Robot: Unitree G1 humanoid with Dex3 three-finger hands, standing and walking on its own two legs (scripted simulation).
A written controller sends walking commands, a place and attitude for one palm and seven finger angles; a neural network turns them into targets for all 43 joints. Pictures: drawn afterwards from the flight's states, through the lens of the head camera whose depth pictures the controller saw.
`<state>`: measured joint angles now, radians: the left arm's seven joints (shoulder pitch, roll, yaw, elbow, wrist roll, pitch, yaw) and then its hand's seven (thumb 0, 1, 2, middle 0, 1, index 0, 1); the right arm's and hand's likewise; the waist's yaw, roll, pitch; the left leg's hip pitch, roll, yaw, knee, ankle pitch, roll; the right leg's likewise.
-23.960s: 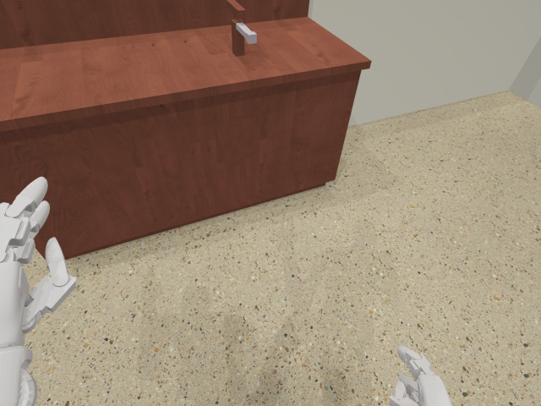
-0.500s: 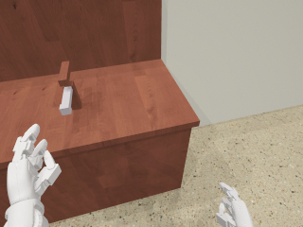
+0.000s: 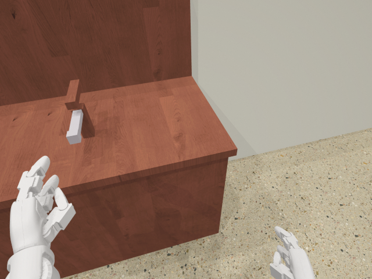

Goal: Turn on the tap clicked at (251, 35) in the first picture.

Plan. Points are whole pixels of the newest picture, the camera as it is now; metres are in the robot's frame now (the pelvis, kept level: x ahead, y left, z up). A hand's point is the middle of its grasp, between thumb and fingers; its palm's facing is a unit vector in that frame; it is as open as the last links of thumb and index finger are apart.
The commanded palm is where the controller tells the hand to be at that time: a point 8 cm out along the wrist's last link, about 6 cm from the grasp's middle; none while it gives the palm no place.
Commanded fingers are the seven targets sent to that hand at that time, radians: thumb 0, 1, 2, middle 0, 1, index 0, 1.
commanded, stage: reach beside the lever's end, fingers flat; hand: left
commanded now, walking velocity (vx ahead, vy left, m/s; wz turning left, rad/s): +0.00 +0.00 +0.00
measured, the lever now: (74, 136) +0.42 +0.37 +0.09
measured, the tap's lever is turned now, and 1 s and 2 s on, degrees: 0 0 0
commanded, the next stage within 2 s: none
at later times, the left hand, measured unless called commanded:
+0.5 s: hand (66, 184) +0.24 +0.28 +0.12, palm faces +0.58 -0.81 -0.10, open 7.4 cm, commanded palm +0.20 +0.31 +0.13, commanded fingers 0.00 0.90 0.90 -0.19 -0.28 -0.19 -0.28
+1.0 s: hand (59, 168) +0.29 +0.33 +0.10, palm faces +0.60 -0.79 -0.08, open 7.6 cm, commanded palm +0.25 +0.36 +0.11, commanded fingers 0.00 0.90 0.90 -0.17 -0.22 -0.17 -0.22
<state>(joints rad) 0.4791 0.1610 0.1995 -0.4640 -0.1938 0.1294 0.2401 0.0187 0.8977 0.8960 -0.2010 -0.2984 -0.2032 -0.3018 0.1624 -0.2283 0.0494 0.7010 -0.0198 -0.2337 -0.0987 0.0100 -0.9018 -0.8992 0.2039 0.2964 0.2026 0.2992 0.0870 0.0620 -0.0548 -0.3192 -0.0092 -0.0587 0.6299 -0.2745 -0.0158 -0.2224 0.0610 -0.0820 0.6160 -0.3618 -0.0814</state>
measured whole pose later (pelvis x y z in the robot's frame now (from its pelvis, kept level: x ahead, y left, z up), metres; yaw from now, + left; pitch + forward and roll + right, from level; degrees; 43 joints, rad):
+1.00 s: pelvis +0.00 +0.02 +0.00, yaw -1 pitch +3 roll -1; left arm -0.01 0.28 0.42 0.15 -0.19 0.01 0.18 0.02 0.90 0.90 -0.18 -0.24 -0.18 -0.24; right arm 0.18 -0.23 0.04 0.74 -0.01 -0.18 -0.13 0.01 -0.90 -0.90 0.21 0.30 0.20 0.30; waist 0.05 0.04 -0.06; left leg -0.43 -0.02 -0.03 0.66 -0.28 0.01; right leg -0.33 0.05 -0.06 0.64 -0.36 -0.05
